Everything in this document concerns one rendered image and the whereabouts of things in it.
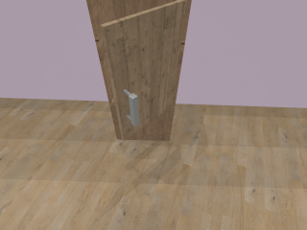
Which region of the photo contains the handle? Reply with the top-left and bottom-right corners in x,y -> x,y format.
123,89 -> 139,127

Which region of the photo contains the cupboard door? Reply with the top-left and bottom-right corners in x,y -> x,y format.
100,0 -> 187,141

